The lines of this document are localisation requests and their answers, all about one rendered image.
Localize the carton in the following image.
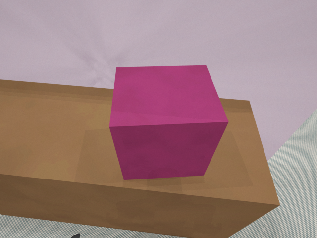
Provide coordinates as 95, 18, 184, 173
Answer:
109, 65, 229, 180

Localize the pedestal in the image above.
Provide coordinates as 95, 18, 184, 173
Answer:
0, 79, 280, 238

